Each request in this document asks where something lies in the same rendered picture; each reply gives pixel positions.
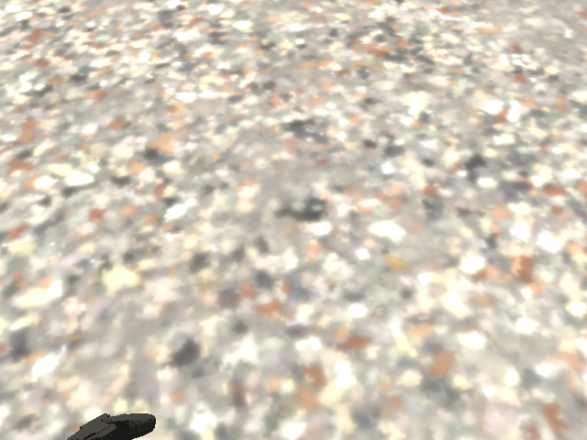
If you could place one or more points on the robot left hand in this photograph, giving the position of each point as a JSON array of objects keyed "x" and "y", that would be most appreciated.
[{"x": 120, "y": 427}]

